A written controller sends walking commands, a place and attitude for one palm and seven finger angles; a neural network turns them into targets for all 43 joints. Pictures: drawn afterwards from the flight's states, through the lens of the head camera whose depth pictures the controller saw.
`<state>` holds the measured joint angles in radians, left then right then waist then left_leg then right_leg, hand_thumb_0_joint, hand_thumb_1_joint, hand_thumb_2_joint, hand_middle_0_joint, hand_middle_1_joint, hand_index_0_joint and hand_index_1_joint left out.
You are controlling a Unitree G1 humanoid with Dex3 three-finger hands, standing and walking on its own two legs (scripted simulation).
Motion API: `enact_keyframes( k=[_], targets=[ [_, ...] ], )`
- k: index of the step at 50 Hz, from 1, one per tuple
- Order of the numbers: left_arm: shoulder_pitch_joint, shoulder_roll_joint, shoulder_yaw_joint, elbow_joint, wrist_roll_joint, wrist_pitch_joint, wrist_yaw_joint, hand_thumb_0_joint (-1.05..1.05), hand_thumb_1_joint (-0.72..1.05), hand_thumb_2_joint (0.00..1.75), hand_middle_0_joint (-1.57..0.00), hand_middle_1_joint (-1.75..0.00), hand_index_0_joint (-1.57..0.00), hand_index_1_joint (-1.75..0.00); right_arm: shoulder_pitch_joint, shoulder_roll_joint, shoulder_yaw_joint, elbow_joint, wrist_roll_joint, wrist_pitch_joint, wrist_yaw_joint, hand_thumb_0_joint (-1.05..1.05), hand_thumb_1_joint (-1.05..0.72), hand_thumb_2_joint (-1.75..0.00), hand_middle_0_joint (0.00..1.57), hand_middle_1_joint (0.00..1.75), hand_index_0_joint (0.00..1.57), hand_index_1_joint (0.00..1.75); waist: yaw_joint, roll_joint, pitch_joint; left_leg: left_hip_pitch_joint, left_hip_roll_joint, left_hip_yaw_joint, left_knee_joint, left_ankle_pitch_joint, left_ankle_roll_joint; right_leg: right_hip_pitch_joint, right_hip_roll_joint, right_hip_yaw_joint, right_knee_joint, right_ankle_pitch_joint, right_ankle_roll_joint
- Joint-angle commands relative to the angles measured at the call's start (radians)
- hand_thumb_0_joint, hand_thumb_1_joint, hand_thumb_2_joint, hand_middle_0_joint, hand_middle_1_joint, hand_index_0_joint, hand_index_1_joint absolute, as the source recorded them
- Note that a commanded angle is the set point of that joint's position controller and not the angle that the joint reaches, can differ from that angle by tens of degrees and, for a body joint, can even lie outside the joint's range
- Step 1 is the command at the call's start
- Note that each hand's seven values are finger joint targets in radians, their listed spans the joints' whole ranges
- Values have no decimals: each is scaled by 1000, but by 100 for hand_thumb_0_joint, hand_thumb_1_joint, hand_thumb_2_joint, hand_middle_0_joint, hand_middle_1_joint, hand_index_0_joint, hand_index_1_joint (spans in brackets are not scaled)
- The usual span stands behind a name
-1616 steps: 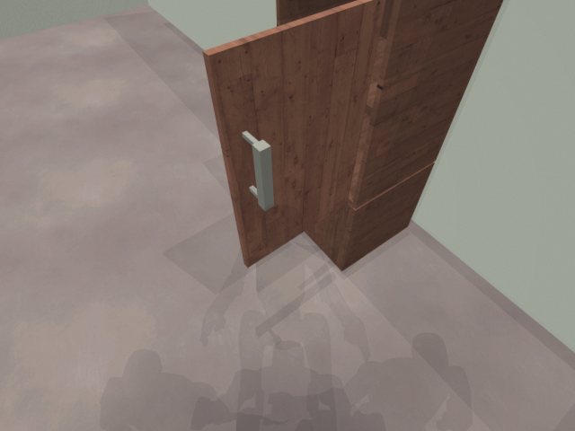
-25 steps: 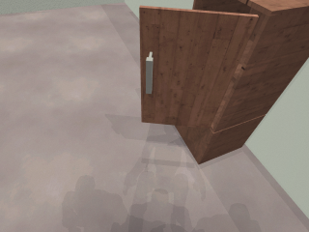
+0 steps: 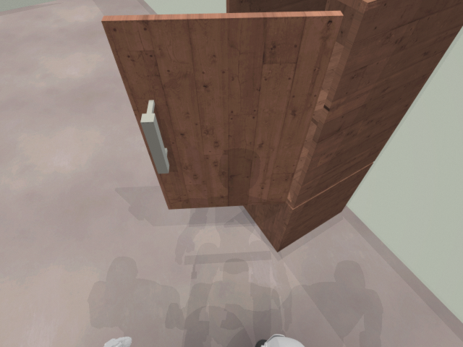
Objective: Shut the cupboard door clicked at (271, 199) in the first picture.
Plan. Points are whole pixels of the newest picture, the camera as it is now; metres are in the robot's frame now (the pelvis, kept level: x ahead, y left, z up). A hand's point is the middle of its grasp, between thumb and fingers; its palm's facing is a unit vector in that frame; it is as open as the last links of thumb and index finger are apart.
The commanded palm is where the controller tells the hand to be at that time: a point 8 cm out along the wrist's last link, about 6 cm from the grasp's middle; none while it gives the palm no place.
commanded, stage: come to a stop and stand still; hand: left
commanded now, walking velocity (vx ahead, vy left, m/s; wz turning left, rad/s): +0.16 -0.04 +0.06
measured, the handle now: (157, 138) +0.51 +0.17 +0.03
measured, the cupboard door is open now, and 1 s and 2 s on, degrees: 62 62 62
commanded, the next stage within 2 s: look again from close up in 1.72 s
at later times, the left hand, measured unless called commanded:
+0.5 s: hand out of the picture +0.11 +0.19 -0.17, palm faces +0.12 -0.98 -0.18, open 7.3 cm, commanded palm none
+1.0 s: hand out of the picture +0.10 +0.19 -0.15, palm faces +0.01 -0.98 -0.18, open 7.4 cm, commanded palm none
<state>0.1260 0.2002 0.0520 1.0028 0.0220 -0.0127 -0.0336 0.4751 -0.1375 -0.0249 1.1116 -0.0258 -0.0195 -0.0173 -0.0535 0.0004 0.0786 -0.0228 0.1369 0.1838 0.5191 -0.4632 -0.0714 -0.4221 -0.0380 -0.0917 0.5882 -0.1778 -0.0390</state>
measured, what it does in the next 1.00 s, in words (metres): steps on the spot: left foot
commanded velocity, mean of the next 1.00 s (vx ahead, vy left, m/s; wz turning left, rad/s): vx -0.06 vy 0.00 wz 0.00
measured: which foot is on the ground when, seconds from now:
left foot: down 0.00-0.00, up 0.02-0.46, down 0.48-1.00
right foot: down 0.00-0.50, up 0.52-1.00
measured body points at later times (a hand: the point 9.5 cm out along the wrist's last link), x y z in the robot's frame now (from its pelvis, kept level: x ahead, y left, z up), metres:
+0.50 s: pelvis +0.10 +0.01 +0.01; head +0.13 +0.03 +0.46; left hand +0.11 +0.24 -0.16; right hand +0.22 -0.23 -0.12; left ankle +0.11 +0.10 -0.72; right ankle +0.08 -0.11 -0.72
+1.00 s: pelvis +0.03 +0.00 +0.02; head +0.04 +0.02 +0.47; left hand +0.10 +0.24 -0.13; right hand +0.01 -0.25 -0.12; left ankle +0.11 +0.10 -0.72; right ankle -0.03 -0.15 -0.70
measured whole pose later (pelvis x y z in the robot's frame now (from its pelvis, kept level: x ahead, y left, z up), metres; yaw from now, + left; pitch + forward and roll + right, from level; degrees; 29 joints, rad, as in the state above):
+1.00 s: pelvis +0.03 +0.00 +0.02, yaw +1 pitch +0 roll -3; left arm 0.19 0.21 0.04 1.01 0.01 0.06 0.01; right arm 0.31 -0.18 -0.04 1.06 -0.03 0.04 -0.03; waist -0.04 0.00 0.01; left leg -0.32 0.04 0.05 0.38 -0.09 0.04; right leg -0.17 -0.01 -0.03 0.58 -0.42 0.00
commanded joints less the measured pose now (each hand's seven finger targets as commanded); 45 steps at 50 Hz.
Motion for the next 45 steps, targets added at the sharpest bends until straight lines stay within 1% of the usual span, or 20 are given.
enact_keyframes(
  k=[1,2,4,5,7,10,13,17,19,22,23,24,25,26,28,31,33,35,43,45],
  targets=[
    [357,229,53,63,-12,-32,40,0,90,90,-20,-30,-20,-30,-34,-100,-25,-97,24,-12,0,0,-90,-90,20,30,20,30,150,-228,-188,-503,-87,-135,680,-170,87,508,-361,492,-336,52,-184],
    [264,185,44,47,-8,-35,45,0,90,90,-20,-30,-20,-30,-51,-84,-28,-86,22,-9,0,0,-90,-90,20,30,20,30,111,-238,-144,-534,-56,-167,734,-69,88,440,-323,442,-350,39,-161],
    [152,106,20,15,-12,-33,53,0,90,90,-20,-30,-20,-30,-75,-84,-31,-75,14,-6,-1,0,-90,-90,20,30,20,30,65,-118,-103,-487,-11,-190,699,35,77,317,-276,284,-332,148,-156],
    [123,76,10,8,-9,-39,54,0,90,90,-20,-30,-20,-30,-73,-65,-25,-68,8,-1,0,0,-90,-90,20,30,20,30,40,-100,-91,-456,-5,-179,652,61,68,254,-249,202,-329,273,-142],
    [104,39,-10,7,-4,-51,58,0,90,90,-20,-30,-20,-30,-44,-30,-8,-53,9,15,-4,0,-90,-90,20,30,20,30,9,-68,-90,-371,-23,-167,510,73,45,185,-232,122,-308,550,-130],
    [125,56,-12,15,0,-48,68,0,90,90,-20,-30,-20,-30,-76,-15,2,-56,20,36,-6,0,-90,-90,20,30,20,30,23,-43,-130,-334,-68,-147,334,94,27,238,-229,118,-259,791,-124],
    [140,97,3,17,-3,-31,76,0,90,90,-20,-30,-20,-30,-146,-68,-10,-93,23,52,-6,0,-90,-90,20,30,20,30,45,-92,-152,-362,-89,-157,253,84,21,329,-263,154,-215,815,-141],
    [165,129,25,10,3,-7,85,0,90,90,-20,-30,-20,-30,-240,-114,-32,-144,18,67,-5,0,-90,-90,20,30,20,30,69,-142,-106,-406,-112,-173,258,50,25,355,-300,200,-179,854,-171],
    [158,136,31,1,9,2,88,0,90,90,-20,-30,-20,-30,-259,-120,-37,-160,19,69,-5,0,-90,-90,20,30,20,30,64,-138,-81,-379,-108,-181,222,60,27,317,-311,208,-161,809,-177],
    [133,144,34,-12,1,14,86,0,90,90,-20,-30,-20,-30,-252,-124,-38,-164,17,65,-2,0,-90,-90,20,30,20,30,44,-134,-86,-269,-101,-184,24,265,41,279,-250,166,-92,655,-117],
    [132,133,31,-19,-4,20,87,0,90,90,-20,-30,-20,-30,-226,-147,-41,-160,13,56,-2,0,-90,-90,20,30,20,30,39,-88,-119,-157,-41,-211,-54,582,65,227,-191,115,-42,492,-60],
    [164,86,21,-37,-5,27,88,0,90,90,-20,-30,-20,-30,-212,-198,-50,-168,10,45,-4,0,-90,-90,20,30,20,30,47,86,-165,-51,122,-363,-54,985,132,127,-83,37,39,140,15],
    [163,63,8,-49,-14,33,92,0,90,90,-20,-30,-20,-30,-192,-246,-54,-172,8,44,-11,0,-90,-90,20,30,20,30,34,214,-180,-43,248,-453,-101,1270,249,87,10,11,205,-348,52],
    [163,77,11,-56,-10,42,94,0,90,90,-20,-30,-20,-30,-197,-257,-53,-174,3,46,-19,0,-90,-90,20,30,20,30,23,187,-180,-85,265,-418,-118,1190,303,82,39,92,390,-501,43],
    [143,89,23,-44,-7,61,91,0,90,90,-20,-30,-20,-30,-246,-229,-36,-194,1,41,-41,0,-90,-90,20,30,20,30,39,165,-137,-148,229,-417,-129,1102,296,7,45,184,541,-423,47],
    [163,96,28,-42,-5,59,79,0,90,90,-20,-30,-20,-30,-258,-206,-27,-206,1,32,-49,0,-90,-90,20,30,20,30,51,63,-174,-56,190,-365,-106,1057,279,-68,46,193,614,-305,73],
    [165,96,30,-48,-3,65,73,0,90,90,-20,-30,-20,-30,-224,-215,-32,-196,5,27,-52,0,-90,-90,20,30,20,30,41,50,-211,-14,184,-362,-121,961,264,-90,44,189,627,-266,87],
    [157,96,30,-52,-2,69,63,0,90,90,-20,-30,-20,-30,-202,-215,-33,-182,3,23,-52,0,-90,-90,20,30,20,30,33,88,-220,6,183,-373,-139,886,257,-86,37,186,583,-259,94],
    [102,62,6,-47,-3,77,41,0,90,90,-20,-30,-20,-30,-182,-222,-47,-133,-7,31,-25,0,-90,-90,20,30,20,30,17,224,-100,-190,119,-407,-348,42,193,88,25,86,228,-285,65],
    [120,52,-1,-36,-5,72,40,0,90,90,-20,-30,-20,-30,-177,-226,-49,-120,-10,32,-18,0,-90,-90,20,30,20,30,25,224,-82,-240,101,-407,-381,-49,181,162,44,53,121,-300,46]
  ],
)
